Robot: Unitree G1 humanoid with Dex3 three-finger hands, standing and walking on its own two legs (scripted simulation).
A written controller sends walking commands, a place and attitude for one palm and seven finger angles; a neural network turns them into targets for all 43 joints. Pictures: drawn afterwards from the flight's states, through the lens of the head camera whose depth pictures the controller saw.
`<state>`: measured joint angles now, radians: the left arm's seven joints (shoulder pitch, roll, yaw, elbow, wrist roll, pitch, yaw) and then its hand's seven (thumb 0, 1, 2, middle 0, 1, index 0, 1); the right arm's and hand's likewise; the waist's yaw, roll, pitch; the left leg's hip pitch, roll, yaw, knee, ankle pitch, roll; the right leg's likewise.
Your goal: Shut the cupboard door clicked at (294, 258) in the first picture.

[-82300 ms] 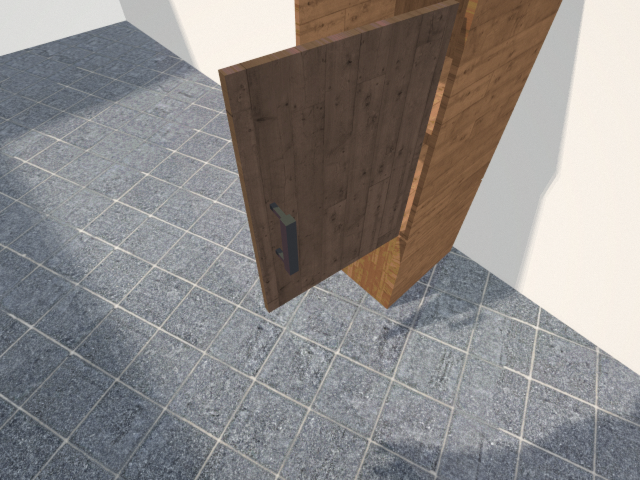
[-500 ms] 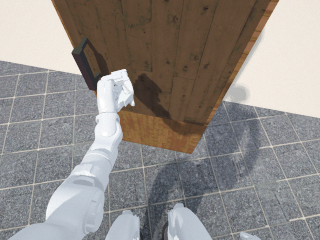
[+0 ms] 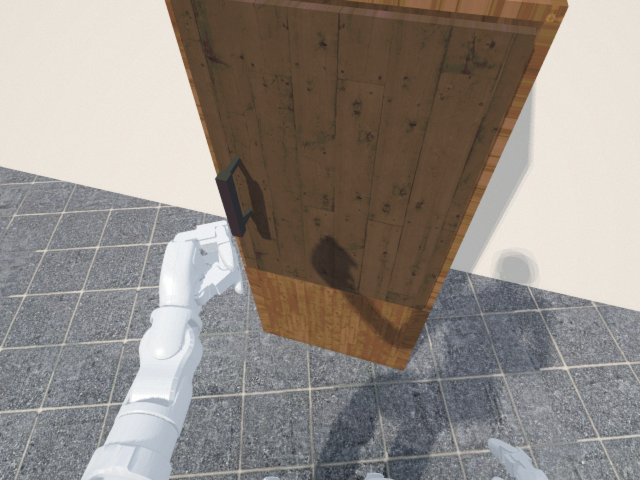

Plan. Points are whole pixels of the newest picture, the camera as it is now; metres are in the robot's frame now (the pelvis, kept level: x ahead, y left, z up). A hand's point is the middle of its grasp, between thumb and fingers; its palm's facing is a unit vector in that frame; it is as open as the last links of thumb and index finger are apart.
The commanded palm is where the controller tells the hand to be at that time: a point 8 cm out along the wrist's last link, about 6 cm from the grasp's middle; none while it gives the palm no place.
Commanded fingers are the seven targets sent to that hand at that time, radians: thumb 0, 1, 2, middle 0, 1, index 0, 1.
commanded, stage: draw the hand back to the body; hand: left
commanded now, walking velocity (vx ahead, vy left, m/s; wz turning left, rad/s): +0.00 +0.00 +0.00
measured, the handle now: (236, 198) +0.57 +0.16 -0.03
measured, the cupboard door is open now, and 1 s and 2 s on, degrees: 0 0 0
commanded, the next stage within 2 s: step back with the hand held close in 1.10 s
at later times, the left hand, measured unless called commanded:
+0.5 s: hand (49, 317) +0.25 +0.26 +0.15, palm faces +0.26 -0.92 -0.27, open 4.4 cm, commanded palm +0.21 +0.31 +0.18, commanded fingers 0.00 0.90 0.90 -0.47 -0.60 -0.47 -0.60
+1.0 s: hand out of the picture +0.20 +0.31 +0.20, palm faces +0.46 -0.81 -0.36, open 7.3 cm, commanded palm +0.14 +0.35 +0.22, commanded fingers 0.00 0.90 0.90 -0.20 -0.30 -0.20 -0.30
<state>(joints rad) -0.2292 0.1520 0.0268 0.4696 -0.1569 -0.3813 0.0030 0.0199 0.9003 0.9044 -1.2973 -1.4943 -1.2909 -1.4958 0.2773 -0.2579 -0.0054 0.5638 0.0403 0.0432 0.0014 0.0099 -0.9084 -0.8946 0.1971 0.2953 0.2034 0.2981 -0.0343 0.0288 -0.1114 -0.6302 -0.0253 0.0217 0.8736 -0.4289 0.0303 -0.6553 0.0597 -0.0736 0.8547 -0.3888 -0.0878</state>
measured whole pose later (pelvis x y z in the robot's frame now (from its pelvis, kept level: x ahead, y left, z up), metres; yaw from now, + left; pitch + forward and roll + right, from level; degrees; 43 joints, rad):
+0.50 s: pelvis +0.02 +0.05 +0.04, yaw +1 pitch -3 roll -1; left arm 0.31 0.29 0.10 -0.21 -0.08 -0.02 0.09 0.02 0.90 0.90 -0.74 -0.89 -0.74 -0.89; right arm 0.18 -0.21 0.06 0.54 0.03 0.00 -0.06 0.01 -0.91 -0.89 0.20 0.30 0.20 0.30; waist 0.05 0.07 -0.02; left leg -0.13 -0.07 0.02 0.48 -0.29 0.09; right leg -0.15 0.03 -0.04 0.45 -0.25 -0.02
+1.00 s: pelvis +0.01 +0.05 +0.05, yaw +1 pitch -5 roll -1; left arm 0.45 0.32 0.31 -0.38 -0.07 -0.04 0.11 0.02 0.89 0.90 -0.23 -0.33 -0.22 -0.33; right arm 0.22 -0.24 0.02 0.63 0.02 -0.08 -0.05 0.01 -0.91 -0.89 0.20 0.30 0.21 0.30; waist 0.07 0.07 0.00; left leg -0.10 -0.09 0.02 0.44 -0.26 0.09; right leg -0.12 0.01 -0.04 0.43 -0.22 -0.01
